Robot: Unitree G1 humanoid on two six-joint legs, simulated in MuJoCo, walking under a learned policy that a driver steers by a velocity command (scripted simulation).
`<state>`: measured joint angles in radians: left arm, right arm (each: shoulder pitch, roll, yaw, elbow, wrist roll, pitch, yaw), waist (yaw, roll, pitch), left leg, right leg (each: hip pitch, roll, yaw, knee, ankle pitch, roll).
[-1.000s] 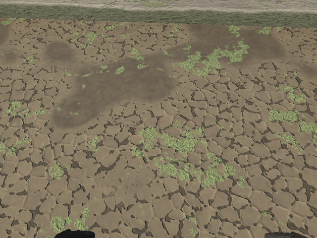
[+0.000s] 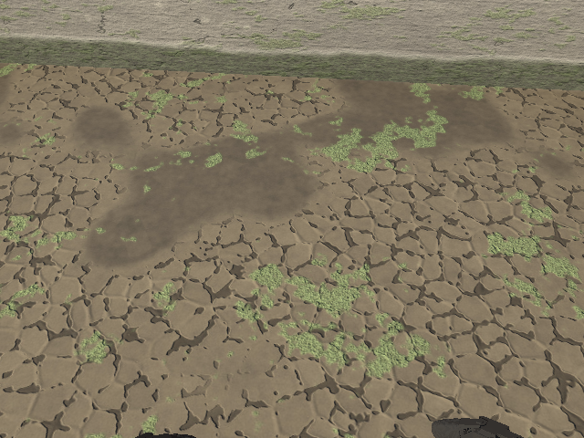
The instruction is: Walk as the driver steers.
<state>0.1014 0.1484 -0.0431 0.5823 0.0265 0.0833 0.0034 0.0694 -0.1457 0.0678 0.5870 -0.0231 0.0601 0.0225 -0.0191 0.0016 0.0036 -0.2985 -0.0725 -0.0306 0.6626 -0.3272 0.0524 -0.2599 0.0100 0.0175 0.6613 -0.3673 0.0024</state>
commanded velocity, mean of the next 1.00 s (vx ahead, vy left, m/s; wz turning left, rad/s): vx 0.50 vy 0.00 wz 0.00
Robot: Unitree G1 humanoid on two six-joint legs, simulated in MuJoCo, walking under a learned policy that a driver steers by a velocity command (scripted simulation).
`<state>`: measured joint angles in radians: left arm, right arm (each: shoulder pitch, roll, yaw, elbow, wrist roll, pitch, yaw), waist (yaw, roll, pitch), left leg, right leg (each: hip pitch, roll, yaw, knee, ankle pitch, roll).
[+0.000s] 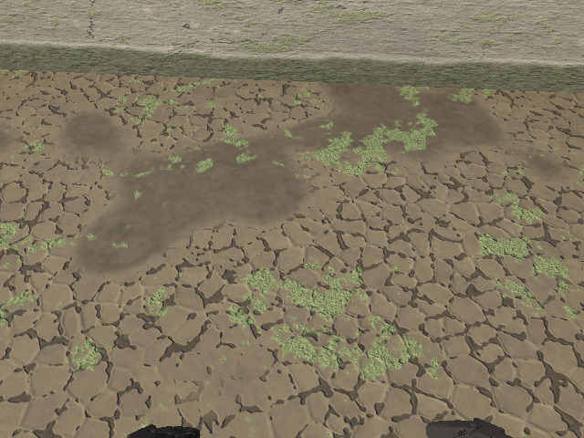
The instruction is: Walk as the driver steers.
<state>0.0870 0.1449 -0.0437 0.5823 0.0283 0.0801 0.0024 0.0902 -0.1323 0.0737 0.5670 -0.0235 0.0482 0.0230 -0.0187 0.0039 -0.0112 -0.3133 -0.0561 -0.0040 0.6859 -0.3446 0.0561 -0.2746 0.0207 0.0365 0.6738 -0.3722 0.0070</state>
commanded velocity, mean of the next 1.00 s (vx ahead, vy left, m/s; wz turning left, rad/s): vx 0.50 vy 0.00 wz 0.00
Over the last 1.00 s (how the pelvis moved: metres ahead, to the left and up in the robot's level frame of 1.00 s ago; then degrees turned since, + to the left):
0.00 0.00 0.00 -1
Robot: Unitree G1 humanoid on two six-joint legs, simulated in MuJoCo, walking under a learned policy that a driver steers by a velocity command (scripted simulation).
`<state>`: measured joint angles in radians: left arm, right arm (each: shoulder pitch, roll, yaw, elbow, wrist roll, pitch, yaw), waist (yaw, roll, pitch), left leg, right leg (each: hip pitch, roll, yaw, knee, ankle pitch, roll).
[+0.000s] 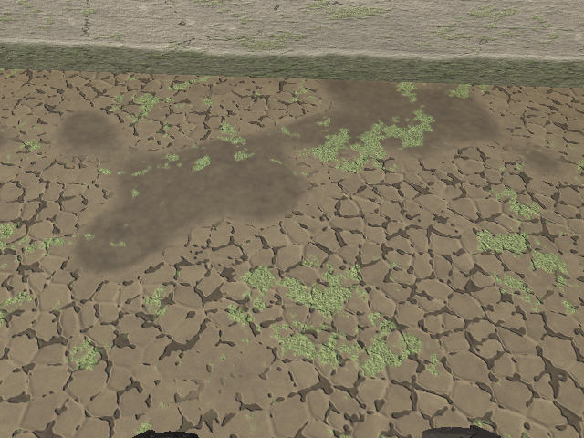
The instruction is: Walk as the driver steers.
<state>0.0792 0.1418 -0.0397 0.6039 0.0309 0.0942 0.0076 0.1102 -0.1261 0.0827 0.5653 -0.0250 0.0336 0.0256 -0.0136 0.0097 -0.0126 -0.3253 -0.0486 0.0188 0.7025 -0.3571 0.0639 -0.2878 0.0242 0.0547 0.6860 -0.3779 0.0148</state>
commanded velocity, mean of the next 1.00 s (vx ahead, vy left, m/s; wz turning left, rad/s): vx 0.50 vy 0.00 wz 0.00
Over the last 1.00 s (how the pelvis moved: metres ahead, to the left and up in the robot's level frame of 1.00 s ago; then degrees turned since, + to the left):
0.00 0.01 0.00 -1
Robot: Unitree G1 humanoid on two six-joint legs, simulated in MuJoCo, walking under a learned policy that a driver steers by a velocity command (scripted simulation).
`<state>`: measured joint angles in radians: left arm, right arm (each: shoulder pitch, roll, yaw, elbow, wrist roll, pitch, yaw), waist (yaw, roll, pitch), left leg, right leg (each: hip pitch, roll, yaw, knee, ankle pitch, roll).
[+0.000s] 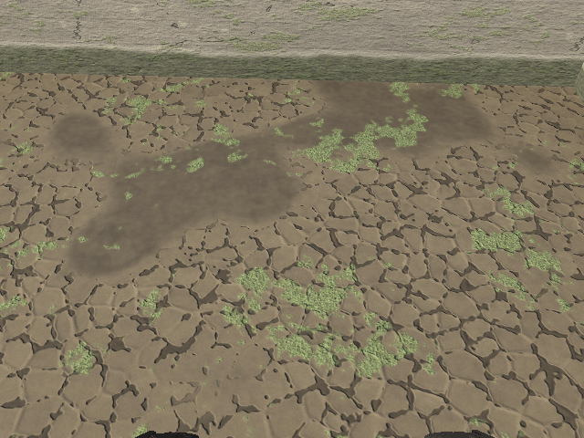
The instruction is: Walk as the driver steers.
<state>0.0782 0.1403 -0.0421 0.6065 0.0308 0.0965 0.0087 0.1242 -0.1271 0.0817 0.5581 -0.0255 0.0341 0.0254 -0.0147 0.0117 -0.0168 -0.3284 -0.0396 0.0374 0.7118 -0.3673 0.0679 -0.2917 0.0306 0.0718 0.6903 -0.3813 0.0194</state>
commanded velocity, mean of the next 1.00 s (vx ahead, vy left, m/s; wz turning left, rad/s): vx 0.50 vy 0.00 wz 0.00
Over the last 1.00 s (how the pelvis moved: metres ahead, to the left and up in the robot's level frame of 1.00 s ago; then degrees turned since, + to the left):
0.00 0.00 0.00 -1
